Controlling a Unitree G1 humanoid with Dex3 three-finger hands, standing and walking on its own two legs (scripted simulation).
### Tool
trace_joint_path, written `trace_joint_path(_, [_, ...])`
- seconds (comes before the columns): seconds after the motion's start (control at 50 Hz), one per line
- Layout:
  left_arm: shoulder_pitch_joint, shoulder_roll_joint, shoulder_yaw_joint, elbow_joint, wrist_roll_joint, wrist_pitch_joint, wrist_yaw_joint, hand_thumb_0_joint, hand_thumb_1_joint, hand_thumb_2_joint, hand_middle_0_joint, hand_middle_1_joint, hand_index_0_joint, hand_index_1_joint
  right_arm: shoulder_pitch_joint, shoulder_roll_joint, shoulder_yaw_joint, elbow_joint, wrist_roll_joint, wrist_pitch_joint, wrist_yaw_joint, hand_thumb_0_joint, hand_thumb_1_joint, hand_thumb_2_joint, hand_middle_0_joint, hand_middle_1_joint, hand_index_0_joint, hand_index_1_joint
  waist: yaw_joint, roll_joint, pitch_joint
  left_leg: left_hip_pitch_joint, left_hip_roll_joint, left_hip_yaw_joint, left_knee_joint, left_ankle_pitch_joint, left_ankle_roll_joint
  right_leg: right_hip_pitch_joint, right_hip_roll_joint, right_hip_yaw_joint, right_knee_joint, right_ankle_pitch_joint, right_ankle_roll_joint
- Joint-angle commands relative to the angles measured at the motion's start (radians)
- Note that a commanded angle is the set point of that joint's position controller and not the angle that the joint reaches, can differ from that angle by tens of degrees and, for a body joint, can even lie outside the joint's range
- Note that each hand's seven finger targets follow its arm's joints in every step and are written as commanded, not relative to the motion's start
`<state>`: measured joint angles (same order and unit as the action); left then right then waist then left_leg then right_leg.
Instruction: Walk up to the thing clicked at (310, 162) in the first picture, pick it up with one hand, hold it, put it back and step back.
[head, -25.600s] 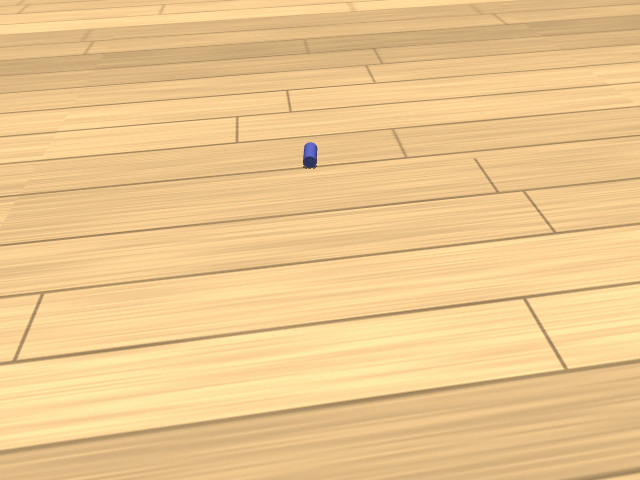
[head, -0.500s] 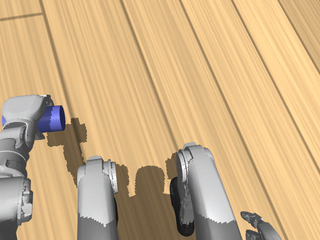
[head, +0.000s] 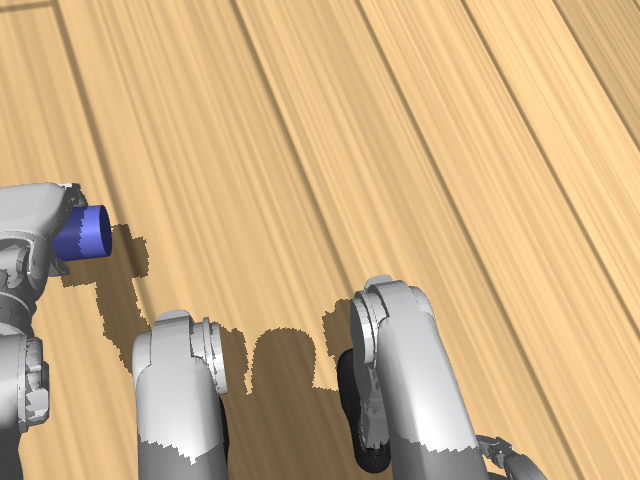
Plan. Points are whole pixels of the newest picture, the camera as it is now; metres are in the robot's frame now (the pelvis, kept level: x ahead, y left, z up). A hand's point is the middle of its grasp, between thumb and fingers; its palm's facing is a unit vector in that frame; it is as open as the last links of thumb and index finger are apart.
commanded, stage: lower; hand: left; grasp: from above
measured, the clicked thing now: (51, 235) +0.45 +0.31 -0.18
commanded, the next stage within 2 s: rest in 0.34 s
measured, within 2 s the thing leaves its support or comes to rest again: rests again in 1.94 s
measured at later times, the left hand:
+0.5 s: hand (64, 249) +0.44 +0.31 -0.22, palm faces -0.46 -0.07 -0.89, open 9.8 cm
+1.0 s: hand (76, 254) +0.44 +0.31 -0.27, palm faces -0.47 -0.10 -0.88, open 9.8 cm
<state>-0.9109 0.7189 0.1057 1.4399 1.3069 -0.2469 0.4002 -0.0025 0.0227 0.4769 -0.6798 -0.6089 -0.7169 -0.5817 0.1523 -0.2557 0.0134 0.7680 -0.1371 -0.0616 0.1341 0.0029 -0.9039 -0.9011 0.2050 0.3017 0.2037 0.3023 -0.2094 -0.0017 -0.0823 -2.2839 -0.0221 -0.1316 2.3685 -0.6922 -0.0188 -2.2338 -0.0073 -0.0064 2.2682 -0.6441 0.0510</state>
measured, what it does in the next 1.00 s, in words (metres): stands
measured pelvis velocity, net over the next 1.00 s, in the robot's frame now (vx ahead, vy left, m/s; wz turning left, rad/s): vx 0.01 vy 0.00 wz -0.07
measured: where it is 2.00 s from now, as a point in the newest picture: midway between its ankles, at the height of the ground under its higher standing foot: (291, 453)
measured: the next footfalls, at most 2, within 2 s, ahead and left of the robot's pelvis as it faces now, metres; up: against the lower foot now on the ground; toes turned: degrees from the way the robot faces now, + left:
none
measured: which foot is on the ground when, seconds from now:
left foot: down 0.00-1.00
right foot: down 0.00-1.00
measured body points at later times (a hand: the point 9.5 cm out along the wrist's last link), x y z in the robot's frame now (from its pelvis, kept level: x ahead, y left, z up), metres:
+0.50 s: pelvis +0.01 +0.00 -0.03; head +0.25 +0.08 +0.34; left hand +0.46 +0.31 -0.17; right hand +0.06 -0.28 -0.12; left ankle +0.08 +0.13 -0.31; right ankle +0.11 -0.14 -0.31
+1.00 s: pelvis +0.01 +0.00 -0.05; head +0.26 +0.10 +0.31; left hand +0.46 +0.31 -0.22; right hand +0.06 -0.28 -0.13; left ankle +0.08 +0.12 -0.31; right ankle +0.11 -0.14 -0.31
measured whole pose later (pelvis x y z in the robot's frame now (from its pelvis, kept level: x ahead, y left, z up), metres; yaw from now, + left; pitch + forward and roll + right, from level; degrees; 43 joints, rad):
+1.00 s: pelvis +0.01 +0.00 -0.05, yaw -4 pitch +31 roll -11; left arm -0.92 0.89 0.21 1.65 1.39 -0.30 0.59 -0.01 -0.04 0.57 -0.71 -0.60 -0.75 -0.57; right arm 0.09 -0.29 0.11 0.77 -0.26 -0.12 0.21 0.00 -0.90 -0.90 0.20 0.30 0.20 0.30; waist -0.29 -0.08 0.03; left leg -2.37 -0.03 -0.21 2.57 -0.75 -0.03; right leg -2.30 0.02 -0.05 2.41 -0.67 0.08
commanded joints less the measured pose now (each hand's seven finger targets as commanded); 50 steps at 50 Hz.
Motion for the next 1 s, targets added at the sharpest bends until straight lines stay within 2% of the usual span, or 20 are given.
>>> trace_joint_path(0.0, [-0.314,0.259,0.032,-0.093,-0.015,-0.002,0.049,0.000,0.724,0.773,-1.071,-0.722,-1.089,-0.705,0.187,-0.253,-0.080,-0.019,0.003,-0.007,-0.004,0.000,-0.909,-0.902,0.200,0.300,0.200,0.300,-0.005,0.257,-0.640,0.497,-0.011,0.108,-0.275,0.138,0.039,0.299,0.023,-0.126,-0.199,0.132,-0.088])
trace_joint_path(0.02, [-0.316,0.231,0.015,-0.064,-0.017,-0.004,0.048,0.000,0.718,0.776,-1.072,-0.722,-1.087,-0.707,0.192,-0.252,-0.073,-0.016,-0.001,-0.009,-0.004,0.000,-0.909,-0.902,0.200,0.300,0.200,0.300,-0.022,0.230,-0.610,0.471,-0.013,0.110,-0.264,0.134,0.043,0.297,0.024,-0.126,-0.203,0.132,-0.086])
trace_joint_path(0.06, [-0.320,0.265,0.031,-0.051,-0.018,-0.011,0.053,0.000,0.707,0.742,-1.049,-0.721,-1.074,-0.697,0.185,-0.258,-0.065,-0.015,-0.005,-0.013,-0.003,0.000,-0.909,-0.901,0.200,0.300,0.200,0.300,-0.018,0.228,-0.583,0.448,-0.012,0.110,-0.253,0.130,0.046,0.290,0.023,-0.128,-0.200,0.128,-0.083])
trace_joint_path(0.26, [-0.324,0.329,0.083,-0.091,0.023,-0.057,0.109,0.000,0.753,0.786,-1.096,-0.729,-1.113,-0.714,0.190,-0.274,-0.054,-0.013,-0.028,-0.017,0.013,0.000,-0.912,-0.903,0.200,0.300,0.200,0.300,-0.021,0.329,-0.679,0.538,-0.009,0.096,-0.203,0.225,0.031,0.288,0.026,-0.152,-0.125,0.204,-0.078])
trace_joint_path(0.3, [-0.334,0.325,0.084,-0.063,0.029,-0.055,0.125,0.000,0.772,0.791,-1.105,-0.737,-1.124,-0.719,0.181,-0.275,-0.052,-0.009,-0.036,-0.017,0.017,0.000,-0.912,-0.902,0.200,0.300,0.200,0.300,-0.033,0.330,-0.644,0.522,-0.008,0.097,-0.195,0.212,0.031,0.257,0.027,-0.154,-0.114,0.196,-0.077])
trace_joint_path(0.36, [-0.307,0.348,0.101,-0.058,0.039,-0.049,0.151,0.000,0.762,0.792,-1.113,-0.717,-1.123,-0.708,0.170,-0.279,-0.050,-0.008,-0.037,-0.017,0.018,0.000,-0.912,-0.902,0.200,0.300,0.200,0.300,-0.011,0.371,-0.630,0.503,-0.011,0.102,-0.203,0.189,0.032,0.245,0.029,-0.155,-0.110,0.179,-0.079])
trace_joint_path(0.44, [-0.311,0.330,0.082,-0.043,0.045,-0.032,0.158,0.000,0.789,0.829,-1.114,-0.717,-1.130,-0.702,0.171,-0.278,-0.048,-0.003,-0.044,-0.020,0.025,0.000,-0.903,-0.897,0.200,0.300,0.200,0.300,-0.027,0.355,-0.644,0.506,-0.009,0.096,-0.188,0.198,0.035,0.241,0.034,-0.160,-0.099,0.191,-0.077])
trace_joint_path(0.48, [-0.306,0.300,0.062,0.030,0.035,-0.021,0.158,0.000,0.794,0.846,-1.114,-0.727,-1.130,-0.711,0.166,-0.278,-0.041,-0.001,-0.053,-0.025,0.029,0.000,-0.901,-0.896,0.200,0.300,0.200,0.300,-0.055,0.315,-0.591,0.477,-0.008,0.094,-0.169,0.176,0.040,0.223,0.035,-0.164,-0.099,0.179,-0.073])
trace_joint_path(0.6, [-0.307,0.341,0.077,0.032,0.027,-0.030,0.159,0.000,0.750,0.849,-1.091,-0.714,-1.102,-0.704,0.165,-0.295,-0.020,0.003,-0.069,-0.038,0.037,0.000,-0.900,-0.896,0.200,0.300,0.200,0.300,-0.057,0.318,-0.589,0.458,-0.008,0.083,-0.150,0.203,0.041,0.256,0.040,-0.173,-0.084,0.203,-0.066])
trace_joint_path(0.62, [-0.309,0.357,0.092,0.052,0.029,-0.033,0.159,0.000,0.761,0.858,-1.095,-0.725,-1.107,-0.713,0.161,-0.304,-0.020,-0.008,-0.075,-0.044,0.040,0.000,-0.901,-0.896,0.200,0.300,0.200,0.300,-0.075,0.301,-0.586,0.461,-0.008,0.078,-0.140,0.215,0.041,0.255,0.037,-0.181,-0.072,0.216,-0.063])
trace_joint_path(0.64, [-0.290,0.352,0.085,0.050,0.027,-0.038,0.159,0.000,0.754,0.850,-1.083,-0.732,-1.098,-0.717,0.160,-0.300,-0.015,-0.001,-0.073,-0.042,0.042,0.000,-0.901,-0.896,0.200,0.300,0.200,0.300,-0.055,0.308,-0.591,0.449,-0.008,0.078,-0.144,0.206,0.040,0.266,0.041,-0.177,-0.075,0.206,-0.066])
trace_joint_path(0.66, [-0.291,0.360,0.100,0.046,0.025,-0.044,0.164,0.000,0.748,0.875,-1.094,-0.728,-1.100,-0.723,0.160,-0.303,-0.015,-0.006,-0.078,-0.042,0.042,0.000,-0.902,-0.897,0.200,0.300,0.200,0.300,-0.060,0.301,-0.599,0.453,-0.008,0.078,-0.135,0.217,0.040,0.274,0.041,-0.180,-0.074,0.218,-0.063])
trace_joint_path(0.68, [-0.297,0.349,0.078,0.068,0.029,-0.048,0.165,0.000,0.763,0.873,-1.106,-0.720,-1.112,-0.715,0.156,-0.295,-0.005,0.001,-0.080,-0.044,0.047,0.000,-0.901,-0.896,0.200,0.300,0.200,0.300,-0.067,0.312,-0.582,0.447,-0.007,0.079,-0.128,0.201,0.039,0.265,0.043,-0.177,-0.068,0.208,-0.066])
trace_joint_path(0.7, [-0.295,0.397,0.123,0.046,0.032,-0.056,0.175,0.000,0.765,0.881,-1.100,-0.740,-1.110,-0.731,0.149,-0.315,-0.012,-0.015,-0.083,-0.045,0.044,0.000,-0.901,-0.897,0.200,0.300,0.200,0.300,-0.063,0.311,-0.605,0.459,-0.005,0.076,-0.127,0.219,0.039,0.278,0.043,-0.183,-0.068,0.224,-0.062])
trace_joint_path(0.74, [-0.303,0.380,0.102,0.083,0.037,-0.062,0.181,0.000,0.783,0.877,-1.116,-0.732,-1.125,-0.723,0.137,-0.310,0.000,-0.015,-0.091,-0.050,0.051,0.000,-0.902,-0.897,0.200,0.300,0.200,0.300,-0.076,0.323,-0.563,0.448,-0.003,0.071,-0.122,0.192,0.035,0.247,0.045,-0.191,-0.054,0.200,-0.065])
trace_joint_path(0.78, [-0.290,0.435,0.144,0.074,0.056,-0.070,0.200,0.000,0.779,0.903,-1.121,-0.729,-1.123,-0.729,0.143,-0.324,-0.002,-0.014,-0.098,-0.050,0.053,0.000,-0.902,-0.898,0.200,0.300,0.200,0.300,-0.073,0.350,-0.564,0.456,-0.004,0.074,-0.116,0.212,0.033,0.256,0.046,-0.196,-0.047,0.217,-0.060])
trace_joint_path(0.84, [-0.257,0.441,0.159,0.076,0.064,-0.071,0.223,0.000,0.796,0.901,-1.123,-0.746,-1.132,-0.738,0.132,-0.322,-0.001,-0.009,-0.107,-0.050,0.059,0.000,-0.902,-0.898,0.200,0.300,0.200,0.300,-0.064,0.368,-0.581,0.466,-0.003,0.074,-0.116,0.207,0.030,0.258,0.050,-0.197,-0.038,0.217,-0.062])
trace_joint_path(0.88, [-0.288,0.390,0.108,0.077,0.067,-0.070,0.224,0.000,0.779,0.890,-1.114,-0.733,-1.120,-0.728,0.113,-0.315,0.011,-0.023,-0.117,-0.060,0.069,0.000,-0.904,-0.899,0.200,0.300,0.200,0.300,-0.087,0.359,-0.550,0.446,-0.001,0.078,-0.094,0.189,0.033,0.251,0.053,-0.197,-0.039,0.213,-0.058])
trace_joint_path(0.92, [-0.280,0.438,0.136,0.074,0.074,-0.064,0.234,0.000,0.772,0.876,-1.113,-0.717,-1.118,-0.713,0.130,-0.330,0.007,-0.006,-0.121,-0.063,0.072,0.000,-0.904,-0.899,0.200,0.300,0.200,0.300,-0.090,0.371,-0.566,0.450,0.001,0.078,-0.079,0.213,0.035,0.279,0.055,-0.195,-0.036,0.243,-0.056])
trace_joint_path(0.98, [-0.282,0.403,0.107,0.105,0.053,-0.057,0.237,0.000,0.785,0.898,-1.124,-0.719,-1.125,-0.719,0.110,-0.326,0.018,-0.003,-0.126,-0.076,0.080,0.000,-0.902,-0.898,0.200,0.300,0.200,0.300,-0.091,0.378,-0.527,0.432,0.001,0.071,-0.089,0.179,0.033,0.242,0.058,-0.206,-0.032,0.209,-0.058])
